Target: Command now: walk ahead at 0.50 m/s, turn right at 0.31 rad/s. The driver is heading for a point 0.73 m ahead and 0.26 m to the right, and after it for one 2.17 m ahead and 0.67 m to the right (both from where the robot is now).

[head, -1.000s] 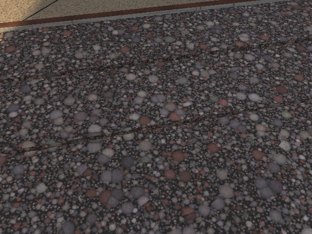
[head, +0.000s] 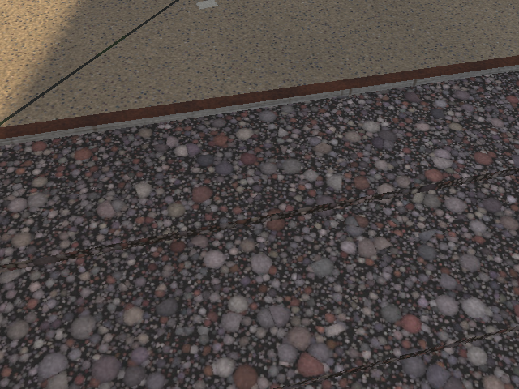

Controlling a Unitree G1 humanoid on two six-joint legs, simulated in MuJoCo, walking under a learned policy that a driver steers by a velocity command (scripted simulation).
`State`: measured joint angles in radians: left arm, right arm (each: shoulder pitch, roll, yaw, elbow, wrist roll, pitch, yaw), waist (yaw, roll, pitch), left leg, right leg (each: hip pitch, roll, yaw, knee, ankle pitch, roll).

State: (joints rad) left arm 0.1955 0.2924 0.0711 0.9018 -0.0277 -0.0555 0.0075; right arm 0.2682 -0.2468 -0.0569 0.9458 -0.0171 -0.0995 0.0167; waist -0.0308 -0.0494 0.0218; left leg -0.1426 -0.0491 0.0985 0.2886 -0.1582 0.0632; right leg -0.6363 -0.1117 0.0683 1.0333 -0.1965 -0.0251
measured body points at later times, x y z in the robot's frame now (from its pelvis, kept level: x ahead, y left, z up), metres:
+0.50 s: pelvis +0.20 -0.05 -0.01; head +0.25 -0.08 +0.43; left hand +0.40 +0.19 -0.11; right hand +0.29 -0.36 -0.13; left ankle +0.27 +0.12 -0.68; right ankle +0.27 -0.13 -0.75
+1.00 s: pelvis +0.28 -0.03 +0.01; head +0.30 -0.03 +0.46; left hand +0.57 +0.14 -0.09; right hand +0.21 -0.32 -0.10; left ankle +0.35 +0.12 -0.74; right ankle +0.22 -0.12 -0.68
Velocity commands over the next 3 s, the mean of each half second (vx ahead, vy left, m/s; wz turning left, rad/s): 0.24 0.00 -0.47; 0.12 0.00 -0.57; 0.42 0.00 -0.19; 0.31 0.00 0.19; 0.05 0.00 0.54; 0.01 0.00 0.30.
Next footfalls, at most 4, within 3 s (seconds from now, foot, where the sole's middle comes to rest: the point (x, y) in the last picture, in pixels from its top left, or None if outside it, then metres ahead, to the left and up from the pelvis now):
0.26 right None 0.31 -0.14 -0.78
0.66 left None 0.39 0.10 -0.77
1.12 right None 0.23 -0.15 -0.78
1.52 left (329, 323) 0.66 -0.20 -0.75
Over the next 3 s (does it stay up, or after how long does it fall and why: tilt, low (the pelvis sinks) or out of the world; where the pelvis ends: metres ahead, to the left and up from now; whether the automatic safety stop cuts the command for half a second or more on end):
stays up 0.65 -0.31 0.02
